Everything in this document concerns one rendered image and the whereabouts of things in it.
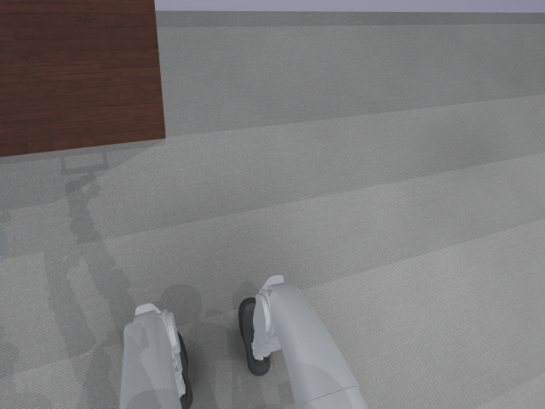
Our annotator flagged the robot thigh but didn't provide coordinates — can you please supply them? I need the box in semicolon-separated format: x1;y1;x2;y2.
119;309;182;409
255;282;368;409

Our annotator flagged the robot left thigh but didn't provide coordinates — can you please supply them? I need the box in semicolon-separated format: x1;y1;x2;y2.
119;309;182;409

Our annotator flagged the cabinet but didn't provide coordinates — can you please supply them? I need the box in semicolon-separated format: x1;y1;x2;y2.
0;0;166;157

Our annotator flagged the robot right thigh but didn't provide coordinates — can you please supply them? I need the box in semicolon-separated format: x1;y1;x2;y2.
255;282;368;409

